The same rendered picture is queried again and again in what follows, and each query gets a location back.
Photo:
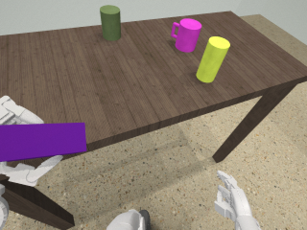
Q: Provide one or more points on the left robot hand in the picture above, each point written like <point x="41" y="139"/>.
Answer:
<point x="11" y="114"/>

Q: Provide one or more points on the left robot foot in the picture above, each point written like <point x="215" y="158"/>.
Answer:
<point x="145" y="214"/>

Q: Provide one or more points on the left robot forearm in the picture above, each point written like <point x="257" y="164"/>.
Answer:
<point x="4" y="208"/>

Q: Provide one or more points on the sponge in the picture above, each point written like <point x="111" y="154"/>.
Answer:
<point x="32" y="141"/>

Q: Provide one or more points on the right robot forearm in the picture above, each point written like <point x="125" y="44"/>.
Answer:
<point x="246" y="223"/>

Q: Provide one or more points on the table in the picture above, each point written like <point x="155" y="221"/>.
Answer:
<point x="124" y="88"/>

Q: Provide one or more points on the robot left thigh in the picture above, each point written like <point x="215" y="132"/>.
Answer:
<point x="127" y="221"/>

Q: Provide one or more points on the right robot hand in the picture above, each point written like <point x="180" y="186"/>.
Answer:
<point x="236" y="202"/>

